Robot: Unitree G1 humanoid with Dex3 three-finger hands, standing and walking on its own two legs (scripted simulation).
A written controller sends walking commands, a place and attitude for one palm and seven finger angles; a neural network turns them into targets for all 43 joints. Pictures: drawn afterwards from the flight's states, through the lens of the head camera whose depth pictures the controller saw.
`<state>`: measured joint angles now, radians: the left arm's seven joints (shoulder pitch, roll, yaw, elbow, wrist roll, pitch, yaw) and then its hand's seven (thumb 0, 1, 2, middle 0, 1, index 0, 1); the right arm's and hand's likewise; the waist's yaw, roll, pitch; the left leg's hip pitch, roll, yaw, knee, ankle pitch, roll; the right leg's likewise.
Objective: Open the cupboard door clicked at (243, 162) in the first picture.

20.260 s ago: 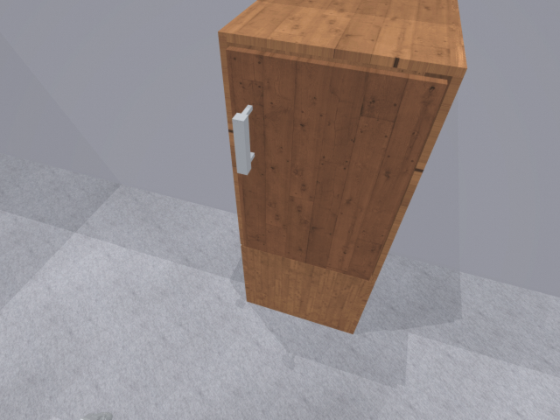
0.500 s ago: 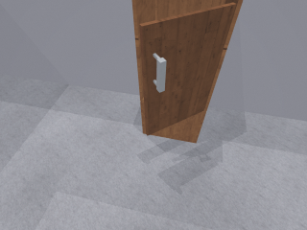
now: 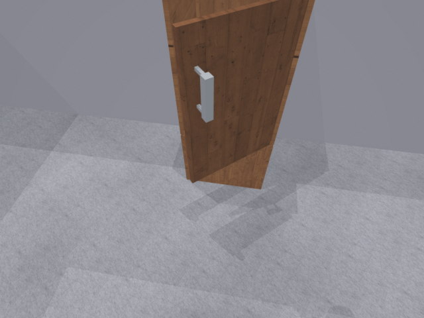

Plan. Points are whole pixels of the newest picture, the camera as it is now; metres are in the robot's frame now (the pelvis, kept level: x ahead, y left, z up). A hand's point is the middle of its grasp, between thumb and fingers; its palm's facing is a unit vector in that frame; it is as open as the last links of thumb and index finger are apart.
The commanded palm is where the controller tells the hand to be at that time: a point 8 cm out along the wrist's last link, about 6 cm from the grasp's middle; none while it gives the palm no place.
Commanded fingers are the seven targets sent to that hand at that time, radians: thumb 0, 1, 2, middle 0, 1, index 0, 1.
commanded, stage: walk to a spot facing it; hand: left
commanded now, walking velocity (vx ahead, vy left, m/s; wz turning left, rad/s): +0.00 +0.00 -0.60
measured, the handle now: (203, 94) +0.62 +0.07 +0.06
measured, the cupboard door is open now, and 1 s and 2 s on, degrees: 41 41 41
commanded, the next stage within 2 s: none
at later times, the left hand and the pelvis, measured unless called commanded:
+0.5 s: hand out of the picture +0.08 +0.16 -0.15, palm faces -0.18 -0.95 -0.27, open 7.4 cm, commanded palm none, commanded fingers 0.00 0.90 0.90 -0.20 -0.30 -0.20 -0.30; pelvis +0.00 -0.03 +0.01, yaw -17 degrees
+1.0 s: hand (174, 276) +0.23 +0.11 -0.17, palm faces -0.52 -0.80 -0.30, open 7.4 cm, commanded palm none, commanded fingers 0.00 0.90 0.90 -0.20 -0.30 -0.20 -0.30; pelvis +0.02 -0.02 -0.02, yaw -34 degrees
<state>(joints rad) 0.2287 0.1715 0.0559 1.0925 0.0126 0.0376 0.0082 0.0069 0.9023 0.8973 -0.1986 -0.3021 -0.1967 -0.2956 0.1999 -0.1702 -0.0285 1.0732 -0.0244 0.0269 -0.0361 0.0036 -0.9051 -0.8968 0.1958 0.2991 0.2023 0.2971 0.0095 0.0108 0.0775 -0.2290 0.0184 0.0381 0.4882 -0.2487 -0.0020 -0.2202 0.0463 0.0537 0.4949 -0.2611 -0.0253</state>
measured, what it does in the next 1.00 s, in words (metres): steps on the spot, turning right: left foot, then right foot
